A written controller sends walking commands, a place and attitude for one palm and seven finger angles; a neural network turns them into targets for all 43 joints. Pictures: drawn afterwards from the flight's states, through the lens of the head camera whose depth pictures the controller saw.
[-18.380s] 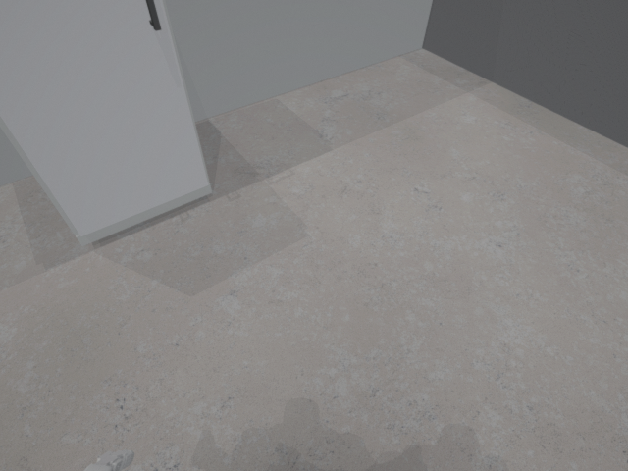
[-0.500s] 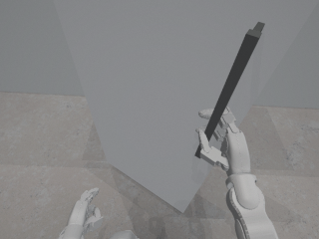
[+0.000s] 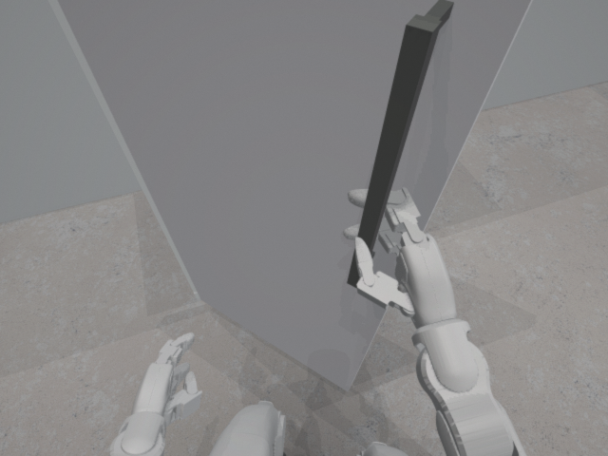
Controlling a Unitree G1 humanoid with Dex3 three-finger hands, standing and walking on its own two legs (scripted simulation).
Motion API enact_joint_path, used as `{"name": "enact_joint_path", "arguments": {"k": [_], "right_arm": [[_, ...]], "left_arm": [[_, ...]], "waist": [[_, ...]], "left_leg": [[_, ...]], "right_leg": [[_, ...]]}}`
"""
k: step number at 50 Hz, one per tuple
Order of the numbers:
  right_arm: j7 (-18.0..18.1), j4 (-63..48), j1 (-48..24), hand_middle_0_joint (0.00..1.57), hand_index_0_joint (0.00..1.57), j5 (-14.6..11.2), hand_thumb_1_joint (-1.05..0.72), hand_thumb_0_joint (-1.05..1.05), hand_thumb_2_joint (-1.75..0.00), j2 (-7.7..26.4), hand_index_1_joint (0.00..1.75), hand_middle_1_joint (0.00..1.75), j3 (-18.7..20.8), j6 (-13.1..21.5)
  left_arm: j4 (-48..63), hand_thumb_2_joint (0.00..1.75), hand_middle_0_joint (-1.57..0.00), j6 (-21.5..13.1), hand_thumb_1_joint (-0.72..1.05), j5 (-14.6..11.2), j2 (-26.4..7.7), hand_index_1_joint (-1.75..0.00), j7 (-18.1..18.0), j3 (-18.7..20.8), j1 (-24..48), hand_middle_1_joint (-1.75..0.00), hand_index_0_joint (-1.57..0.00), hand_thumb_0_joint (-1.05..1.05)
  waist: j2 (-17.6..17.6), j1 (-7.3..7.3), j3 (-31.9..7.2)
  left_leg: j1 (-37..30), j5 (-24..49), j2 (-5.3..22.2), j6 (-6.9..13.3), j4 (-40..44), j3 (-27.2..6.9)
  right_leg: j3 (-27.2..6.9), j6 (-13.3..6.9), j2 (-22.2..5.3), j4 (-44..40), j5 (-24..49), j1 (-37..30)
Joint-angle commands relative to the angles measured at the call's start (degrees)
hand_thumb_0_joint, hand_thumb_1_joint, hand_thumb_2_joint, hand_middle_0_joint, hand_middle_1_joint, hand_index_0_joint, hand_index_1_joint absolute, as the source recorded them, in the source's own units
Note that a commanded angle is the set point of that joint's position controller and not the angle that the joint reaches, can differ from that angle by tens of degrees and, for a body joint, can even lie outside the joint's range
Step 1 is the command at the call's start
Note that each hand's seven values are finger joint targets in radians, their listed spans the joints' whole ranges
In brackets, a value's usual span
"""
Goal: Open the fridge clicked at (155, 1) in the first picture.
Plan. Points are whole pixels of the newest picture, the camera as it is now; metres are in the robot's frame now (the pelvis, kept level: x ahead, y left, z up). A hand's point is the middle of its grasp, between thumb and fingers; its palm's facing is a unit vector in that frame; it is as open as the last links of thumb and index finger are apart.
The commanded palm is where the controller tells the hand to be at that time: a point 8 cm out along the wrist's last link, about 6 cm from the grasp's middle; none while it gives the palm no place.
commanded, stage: walk backward, drawing the door open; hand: right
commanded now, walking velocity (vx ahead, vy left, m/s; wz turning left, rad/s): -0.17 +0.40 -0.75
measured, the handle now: (384, 188) +0.35 -0.03 +0.20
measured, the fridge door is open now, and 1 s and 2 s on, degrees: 51 78 71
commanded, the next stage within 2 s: stop walking and hold the door back in 0.50 s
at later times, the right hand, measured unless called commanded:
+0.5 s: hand (220, 381) +0.17 +0.10 +0.13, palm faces +0.18 +0.96 -0.22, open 7.0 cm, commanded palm +0.13 +0.07 +0.14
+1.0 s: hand (120, 412) +0.13 +0.17 +0.14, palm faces +0.48 +0.84 -0.25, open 6.8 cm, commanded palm +0.10 +0.09 +0.13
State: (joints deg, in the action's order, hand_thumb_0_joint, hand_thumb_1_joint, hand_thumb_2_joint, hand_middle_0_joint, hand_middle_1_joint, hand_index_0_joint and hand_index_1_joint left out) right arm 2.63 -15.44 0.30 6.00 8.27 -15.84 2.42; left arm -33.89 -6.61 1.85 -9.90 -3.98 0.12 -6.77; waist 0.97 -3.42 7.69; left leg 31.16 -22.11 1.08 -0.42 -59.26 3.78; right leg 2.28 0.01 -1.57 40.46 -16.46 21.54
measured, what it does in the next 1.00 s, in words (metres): steps to the left, turning right: left foot, then right foot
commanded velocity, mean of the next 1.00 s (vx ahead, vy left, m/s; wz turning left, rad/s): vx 0.02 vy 0.09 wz -0.43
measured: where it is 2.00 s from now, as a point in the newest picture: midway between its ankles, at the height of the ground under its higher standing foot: outside the picture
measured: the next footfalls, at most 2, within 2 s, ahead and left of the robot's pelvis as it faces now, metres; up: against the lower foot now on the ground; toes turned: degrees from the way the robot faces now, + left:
left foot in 0.16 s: +0.07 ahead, +0.24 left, +0.00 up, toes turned -8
right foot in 0.38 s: -0.06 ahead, +0.04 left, +0.00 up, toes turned -26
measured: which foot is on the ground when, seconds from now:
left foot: up 0.00-0.14, down 0.16-0.36, up 0.38-0.54, down 0.56-0.90, up 0.92-1.00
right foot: down 0.00-0.14, up 0.16-0.36, down 0.38-0.54, up 0.56-0.90, down 0.92-1.00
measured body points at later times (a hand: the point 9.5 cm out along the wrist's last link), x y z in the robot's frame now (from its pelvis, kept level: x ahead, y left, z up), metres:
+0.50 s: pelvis -0.08 +0.26 +0.00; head -0.01 +0.24 +0.44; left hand +0.18 +0.38 -0.10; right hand +0.15 +0.05 +0.14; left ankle +0.03 +0.34 -0.67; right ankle -0.09 +0.06 -0.71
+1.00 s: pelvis -0.12 +0.45 +0.03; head -0.11 +0.47 +0.48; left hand +0.17 +0.54 -0.06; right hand +0.10 +0.13 +0.16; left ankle -0.02 +0.49 -0.63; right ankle -0.20 +0.42 -0.71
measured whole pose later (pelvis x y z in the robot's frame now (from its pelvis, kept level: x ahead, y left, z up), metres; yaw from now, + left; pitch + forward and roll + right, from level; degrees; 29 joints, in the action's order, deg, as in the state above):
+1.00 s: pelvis -0.12 +0.45 +0.03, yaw -39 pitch -2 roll +1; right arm 2.0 25.3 -24.0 -1.0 9.4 -7.1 4.0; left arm -36.6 -0.5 0.5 -13.9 -3.2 0.8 -8.8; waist -3.8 -2.5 1.4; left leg 32.9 -23.9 0.7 -1.5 -62.2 5.6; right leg 6.8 -4.5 -0.5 25.3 -16.5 6.3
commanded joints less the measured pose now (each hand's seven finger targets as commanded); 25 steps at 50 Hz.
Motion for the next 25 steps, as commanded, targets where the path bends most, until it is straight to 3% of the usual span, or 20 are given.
{"name": "enact_joint_path", "arguments": {"k": [1,2,4,5,6,7,8,9,10,11,13,16,17,18,19,20,21,23,24,25], "right_arm": [[-0.7,-25.5,-16.8,0.45,0.45,-1.6,-0.9,0.0,-0.9,1.2,1.4,1.4,2.3,8.8],[-0.5,-22.0,-14.4,0.45,0.45,-1.7,-0.9,0.0,-0.9,-0.8,1.4,1.4,1.8,8.3],[-0.1,-17.9,-8.7,0.45,0.45,-3.3,-0.9,0.0,-0.9,-3.0,1.4,1.4,2.3,7.0],[0.2,-18.4,-10.0,0.45,0.45,-3.0,-0.9,0.0,-0.9,-2.7,1.4,1.4,2.5,6.9],[0.5,-19.2,-11.2,0.45,0.45,-2.6,-0.9,0.0,-0.9,-0.8,1.4,1.4,3.4,6.6],[0.6,-21.9,-12.5,0.45,0.45,-2.1,-0.9,0.0,-0.9,1.0,1.4,1.4,4.7,6.6],[0.8,-24.8,-15.3,0.45,0.45,-1.2,-0.9,0.0,-0.9,5.0,1.4,1.4,8.3,6.7],[1.1,-25.3,-16.1,0.45,0.45,-1.1,-0.9,0.0,-0.9,5.6,1.4,1.4,10.2,6.5],[0.5,-24.5,-13.8,0.45,0.45,-1.0,-0.9,0.0,-0.9,3.6,1.4,1.4,8.9,6.1],[-0.5,-24.4,-13.1,0.45,0.45,-1.1,-0.9,0.0,-0.9,3.1,1.4,1.4,7.1,6.2],[-0.9,-22.5,-12.2,0.45,0.45,-2.2,-0.9,0.0,-0.9,0.2,1.4,1.4,5.2,7.7],[-1.2,-18.8,-11.8,0.45,0.45,-3.6,-0.9,0.0,-0.9,-2.3,1.4,1.4,1.6,8.4],[-1.6,-19.3,-11.6,0.45,0.45,-3.5,-0.9,0.0,-0.9,-2.0,1.4,1.4,1.2,8.8],[-2.1,-20.4,-12.3,0.45,0.45,-2.5,-0.9,0.0,-0.9,-3.3,1.4,1.4,0.2,9.5],[-2.0,-20.0,-13.2,0.45,0.45,0.0,-0.9,0.0,-0.9,-1.7,1.4,1.4,0.8,10.2],[-1.7,-18.9,-12.3,0.45,0.45,0.3,-0.9,0.0,-0.9,0.6,1.4,1.4,3.6,10.7],[-1.5,-17.7,-10.5,0.45,0.45,-0.6,-0.9,0.0,-0.9,-0.9,1.4,1.4,3.4,10.4],[-1.4,-25.7,-14.7,0.45,0.45,-1.9,-0.9,0.0,-0.9,1.0,1.4,1.4,3.5,10.5],[-1.1,-21.3,-11.3,0.45,0.45,-2.3,-0.9,0.0,-0.9,-0.7,1.4,1.4,3.7,9.8],[-0.8,-19.1,-8.4,0.45,0.45,-2.9,-0.9,0.0,-0.9,-1.6,1.4,1.4,4.0,8.8]], "left_arm": [[8.5,0.9,-0.2,-3.3,0.9,0.1,-8.4,-0.3,1.1,2.3,7.5,-0.3,-0.2,0.0],[7.5,0.9,-0.2,-3.0,0.9,-0.3,-8.1,-0.3,1.5,2.2,8.3,-0.3,-0.2,0.0],[7.7,0.9,-0.2,-2.8,0.9,-1.1,-7.4,-0.3,1.9,2.6,7.7,-0.3,-0.2,0.0],[7.8,0.9,-0.2,-2.8,0.9,-2.1,-6.9,-0.3,2.1,3.0,6.6,-0.3,-0.2,0.0],[7.5,0.9,-0.2,-2.5,0.9,-2.9,-5.7,-0.3,2.1,2.8,5.0,-0.3,-0.2,0.0],[7.7,0.9,-0.2,-2.3,0.9,-3.4,-3.4,-0.3,1.7,3.2,5.2,-0.3,-0.2,0.0],[8.3,0.9,-0.2,-3.2,0.9,-3.3,-2.1,-0.3,1.3,3.0,7.0,-0.3,-0.2,0.0],[7.3,0.9,-0.2,-4.3,0.9,-2.2,-1.1,-0.3,0.6,1.9,6.7,-0.3,-0.2,0.0],[6.9,0.9,-0.2,-3.7,0.9,-1.5,-1.1,-0.3,0.5,1.7,4.7,-0.3,-0.2,0.0],[7.2,0.9,-0.2,-3.3,0.9,-2.2,-2.5,-0.3,0.8,3.0,5.2,-0.3,-0.2,0.0],[7.8,0.9,-0.2,-3.2,0.9,-1.9,-1.7,-0.3,0.4,1.8,7.0,-0.3,-0.2,0.0],[6.6,0.9,-0.2,-3.8,0.9,-2.1,-2.6,-0.3,0.4,1.4,3.6,-0.3,-0.2,0.0],[7.0,0.9,-0.2,-4.3,0.9,-1.5,-3.2,-0.3,0.5,1.8,1.0,-0.3,-0.2,0.0],[8.5,0.9,-0.2,-4.9,0.9,-0.7,-6.6,-0.3,0.6,2.9,0.7,-0.3,-0.2,0.0],[8.1,0.9,-0.2,-4.7,0.9,0.3,-8.9,-0.3,0.9,3.1,-0.2,-0.3,-0.2,0.0],[8.2,0.9,-0.2,-4.5,0.9,0.1,-9.9,-0.3,0.8,3.4,2.2,-0.3,-0.2,0.0],[9.4,0.9,-0.2,-4.0,0.9,-0.5,-10.5,-0.3,1.3,3.9,3.5,-0.3,-0.2,0.0],[8.7,0.9,-0.2,-4.4,0.9,-0.8,-8.7,-0.3,2.1,3.0,9.7,-0.3,-0.2,0.0],[7.6,0.9,-0.2,-4.1,0.9,-1.4,-8.4,-0.3,2.5,2.9,9.4,-0.3,-0.2,0.0],[7.7,0.9,-0.2,-3.9,0.9,-2.0,-7.7,-0.3,2.8,3.2,7.9,-0.3,-0.2,0.0]], "waist": [[-8.9,1.44,-16.3],[-10.0,2.16,-13.9],[-12.5,4.11,-18.2],[-11.2,4.05,-21.4],[-1.5,3.22,-24.1],[11.5,3.32,-26.0],[21.7,4.53,-23.3],[18.0,4.2,-20.7],[13.9,3.06,-21.0],[13.0,2.85,-20.1],[11.8,2.59,-17.1],[6.0,-0.59,-16.2],[1.4,-1.54,-16.6],[-13.1,-0.71,-16.6],[-13.7,-0.93,-16.8],[-5.7,0.18,-16.4],[-5.7,0.47,-16.5],[-15.8,2.25,-11.4],[-16.1,3.44,-11.5],[-15.5,4.71,-15.8]], "left_leg": [[3.9,0.2,3.4,-2.6,-10.0,-12.0],[-3.3,0.8,3.5,-2.0,-2.4,-11.7],[-25.9,0.2,-0.4,-0.2,20.4,-5.3],[-31.0,1.1,-1.9,0.7,27.9,-1.2],[-31.4,2.3,-0.8,2.0,34.2,-0.2],[-27.0,-1.2,7.4,5.9,42.1,-6.6],[-20.9,0.2,17.2,12.1,45.7,-19.2],[-18.7,12.8,18.5,13.4,43.3,-17.3],[-20.2,16.7,18.5,12.5,40.1,-10.4],[-19.1,18.6,17.0,11.9,38.1,-9.3],[-19.9,30.4,14.5,11.0,32.5,-0.4],[-11.4,25.4,10.8,7.2,18.4,4.5],[-1.3,13.7,8.4,4.9,9.9,4.2],[12.8,-6.3,3.0,0.7,-2.0,2.6],[13.1,-9.7,2.4,-2.1,-10.5,-5.1],[10.4,-3.8,3.9,-2.5,-12.4,-10.1],[6.0,-3.5,4.0,-2.7,-12.2,-11.9],[-5.9,-2.0,6.3,-1.8,-0.1,-13.4],[-18.3,-0.8,4.1,-1.1,11.6,-9.8],[-28.1,0.6,2.1,0.2,22.4,-5.9]], "right_leg": [[-34.7,-10.5,-23.6,-24.3,6.0,-9.6],[-28.3,-8.6,-21.1,-23.4,3.5,-4.0],[-13.5,-2.4,-13.4,-22.9,-6.7,6.2],[-8.7,-0.2,-8.9,-18.3,-12.0,5.2],[-4.4,1.4,-3.3,-10.6,-14.6,2.6],[3.7,3.4,3.2,8.3,-14.7,1.2],[2.1,2.9,4.7,29.4,-19.8,8.3],[-0.8,1.9,2.9,37.3,-20.3,10.7],[-0.3,1.5,0.8,37.0,-18.4,10.3],[0.6,1.4,-0.1,35.3,-18.1,7.1],[2.8,1.3,-2.7,21.0,-17.9,2.6],[2.8,1.3,-2.0,-4.0,-4.8,-8.8],[-2.0,-0.2,-6.9,-13.5,2.7,-17.4],[-27.3,-5.8,-23.3,-20.5,18.6,-25.2],[-45.8,-12.4,-34.0,-23.9,27.3,-22.4],[-42.9,-14.8,-35.1,-25.2,22.9,-18.8],[-41.1,-15.3,-33.5,-25.4,14.0,-13.2],[-27.8,-10.1,-24.2,-20.3,5.2,2.5],[-17.0,-6.1,-18.7,-19.4,-2.1,9.0],[-9.4,-2.6,-13.9,-14.6,-9.7,9.9]]}}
